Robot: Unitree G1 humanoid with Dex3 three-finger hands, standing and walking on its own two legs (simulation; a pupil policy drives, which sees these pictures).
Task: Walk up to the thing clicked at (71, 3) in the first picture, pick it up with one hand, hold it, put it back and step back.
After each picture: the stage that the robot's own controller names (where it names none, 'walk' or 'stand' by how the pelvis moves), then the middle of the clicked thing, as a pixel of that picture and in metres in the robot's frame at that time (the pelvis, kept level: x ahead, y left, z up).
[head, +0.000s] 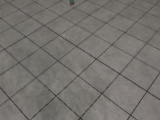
stand; out of the picture +2.25 +0.13 -0.66
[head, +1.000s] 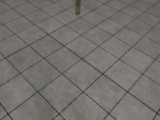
walk; (78, 5) +2.11 +0.07 -0.63
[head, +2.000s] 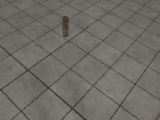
walk; (65, 27) +1.50 +0.13 -0.64
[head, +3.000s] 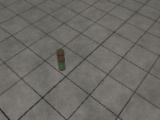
walk; (61, 60) +0.98 +0.17 -0.65
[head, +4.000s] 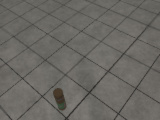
walk; (60, 100) +0.57 +0.20 -0.63
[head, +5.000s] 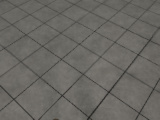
stand; out of the picture +0.35 +0.17 -0.63
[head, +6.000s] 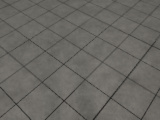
stand; out of the picture +0.34 +0.17 -0.65
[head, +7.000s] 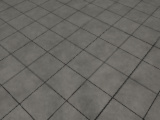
stand; out of the picture +0.35 +0.16 -0.66
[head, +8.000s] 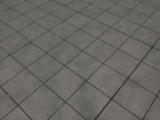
stand; out of the picture +0.35 +0.17 -0.66
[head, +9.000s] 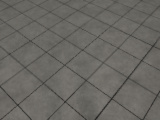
stand; out of the picture +0.34 +0.17 -0.66
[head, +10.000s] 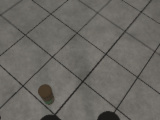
go down; (47, 95) +0.39 +0.17 -0.49
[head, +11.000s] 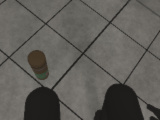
go down; (39, 67) +0.44 +0.18 -0.29
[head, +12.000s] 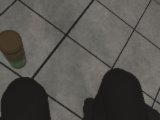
close in; (14, 53) +0.44 +0.20 -0.20
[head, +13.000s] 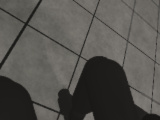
close; out of the picture +0.44 +0.23 -0.16
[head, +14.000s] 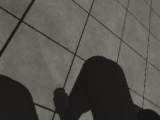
lift; out of the picture +0.42 +0.24 -0.16
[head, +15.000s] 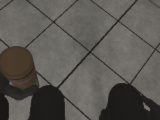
lift; (24, 77) +0.33 +0.19 -0.03
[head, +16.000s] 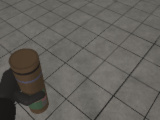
hold; (33, 86) +0.31 +0.16 +0.08
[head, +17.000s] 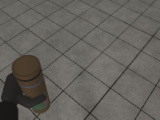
hold; (35, 88) +0.31 +0.17 +0.03
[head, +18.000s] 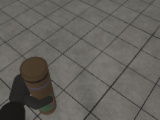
crouch; (42, 90) +0.31 +0.14 +0.02
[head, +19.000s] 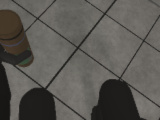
crouch; (17, 44) +0.45 +0.17 -0.05
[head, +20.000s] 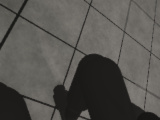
lower; out of the picture +0.45 +0.25 -0.17
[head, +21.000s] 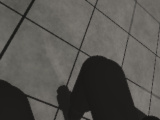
lower; out of the picture +0.44 +0.25 -0.17
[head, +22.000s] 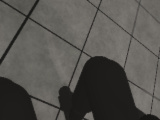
lower; out of the picture +0.42 +0.24 -0.17
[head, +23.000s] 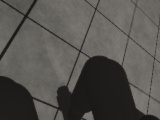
lower; out of the picture +0.44 +0.25 -0.16
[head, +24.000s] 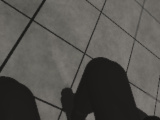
loosen; out of the picture +0.42 +0.21 -0.16
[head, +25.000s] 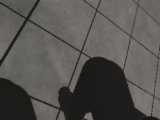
withdraw; out of the picture +0.42 +0.23 -0.17
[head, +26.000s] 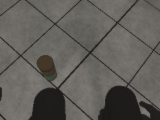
walk; (48, 69) +0.43 +0.16 -0.33
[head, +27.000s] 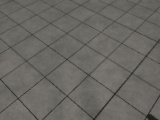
stand; out of the picture +0.34 +0.15 -0.60
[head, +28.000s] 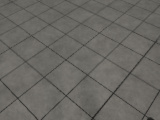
stand; out of the picture +0.36 +0.15 -0.60
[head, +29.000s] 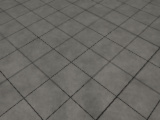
stand; out of the picture +0.36 +0.14 -0.64
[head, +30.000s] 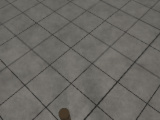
walk; (65, 118) +0.38 +0.13 -0.64
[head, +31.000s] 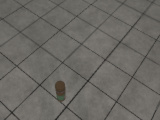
walk; (60, 92) +0.53 +0.13 -0.64
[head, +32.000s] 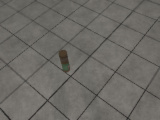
walk; (64, 61) +0.85 +0.21 -0.63
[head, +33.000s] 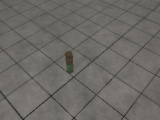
stand; (69, 62) +1.03 +0.13 -0.64
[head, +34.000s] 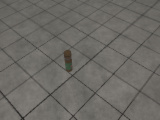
stand; (68, 61) +1.03 +0.14 -0.66
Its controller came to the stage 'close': yes
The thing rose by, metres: 0.69
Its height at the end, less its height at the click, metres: +0.00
